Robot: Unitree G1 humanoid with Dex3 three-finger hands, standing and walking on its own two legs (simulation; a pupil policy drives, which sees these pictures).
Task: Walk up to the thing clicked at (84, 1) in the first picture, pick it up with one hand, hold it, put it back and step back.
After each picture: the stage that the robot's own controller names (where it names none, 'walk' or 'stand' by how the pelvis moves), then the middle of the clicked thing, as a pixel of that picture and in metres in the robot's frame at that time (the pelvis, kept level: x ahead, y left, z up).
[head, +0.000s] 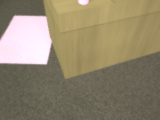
stand; out of the picture +1.09 -0.01 +0.07
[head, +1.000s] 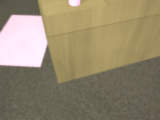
rise first; out of the picture +0.99 +0.09 +0.10
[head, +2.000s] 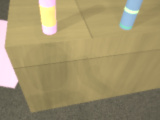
walk; (47, 7) +0.69 +0.18 +0.10
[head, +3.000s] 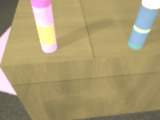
stand; (45, 26) +0.59 +0.18 +0.09
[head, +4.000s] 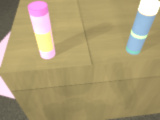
stand; (43, 33) +0.57 +0.18 +0.07
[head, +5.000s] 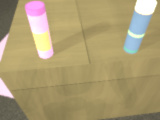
stand; (41, 32) +0.58 +0.19 +0.07
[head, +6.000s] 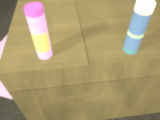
stand; (40, 33) +0.57 +0.20 +0.07
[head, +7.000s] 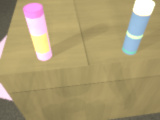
rise first; (39, 34) +0.57 +0.20 +0.07
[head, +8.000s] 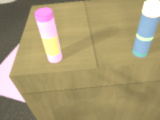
rise first; (50, 37) +0.57 +0.19 +0.07
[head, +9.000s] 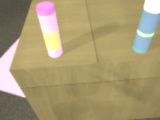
go down; (50, 32) +0.59 +0.19 +0.08
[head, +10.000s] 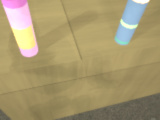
go down; (22, 27) +0.54 +0.19 +0.09
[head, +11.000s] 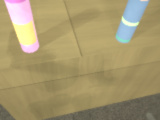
close in; (23, 23) +0.56 +0.19 +0.09
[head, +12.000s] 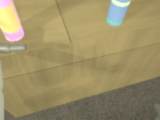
close; (3, 7) +0.58 +0.21 +0.13
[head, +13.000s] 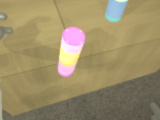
lift; (69, 55) +0.47 +0.00 -0.03
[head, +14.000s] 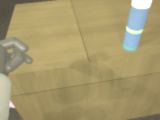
lift; out of the picture +0.29 +0.27 -0.71
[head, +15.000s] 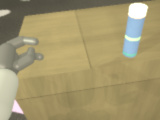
hold; out of the picture +0.36 +0.29 -0.73
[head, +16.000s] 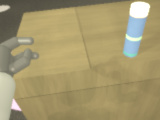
stand; out of the picture +0.41 +0.30 -0.73
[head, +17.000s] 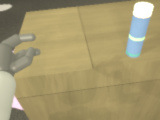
stand; out of the picture +0.44 +0.30 -0.73
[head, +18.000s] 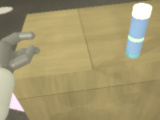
stand; out of the picture +0.44 +0.30 -0.73
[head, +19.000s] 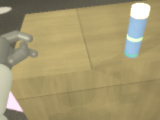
crouch; out of the picture +0.44 +0.30 -0.73
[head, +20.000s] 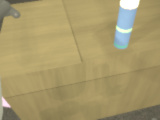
crouch; out of the picture +0.43 +0.31 -0.74
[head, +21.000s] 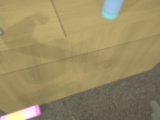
lower; (21, 115) +0.43 +0.31 -0.68
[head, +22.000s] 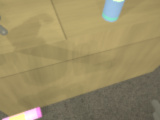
lower; (22, 117) +0.42 +0.31 -0.68
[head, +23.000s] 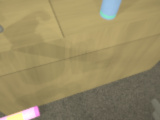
lower; (20, 116) +0.42 +0.31 -0.68
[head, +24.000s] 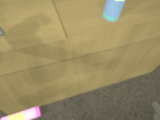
lower; (21, 116) +0.42 +0.31 -0.68
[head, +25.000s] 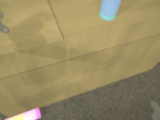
loosen; (21, 118) +0.42 +0.31 -0.68
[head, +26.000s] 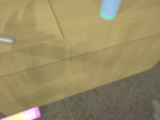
withdraw; (21, 117) +0.42 +0.31 -0.68
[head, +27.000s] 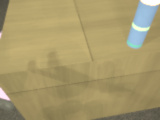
sink last; out of the picture +0.39 +0.29 -0.71
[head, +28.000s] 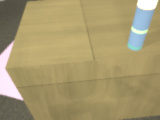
stand; out of the picture +0.45 +0.30 -0.72
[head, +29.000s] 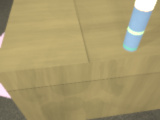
stand; out of the picture +0.41 +0.31 -0.74
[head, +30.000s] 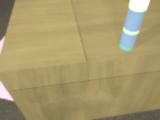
stand; out of the picture +0.43 +0.31 -0.74
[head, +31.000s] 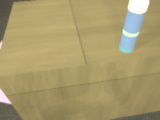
stand; out of the picture +0.41 +0.31 -0.74
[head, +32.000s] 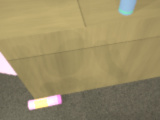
walk; (45, 102) +0.53 +0.30 -0.71
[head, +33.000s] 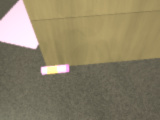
walk; (55, 69) +0.86 +0.28 -0.72
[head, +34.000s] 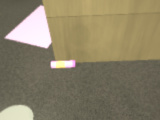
stand; (63, 64) +1.11 +0.26 -0.73
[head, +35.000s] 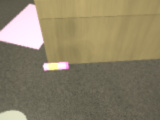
stand; (56, 66) +1.07 +0.25 -0.75
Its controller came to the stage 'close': yes
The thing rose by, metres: 0.00
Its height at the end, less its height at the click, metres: -0.82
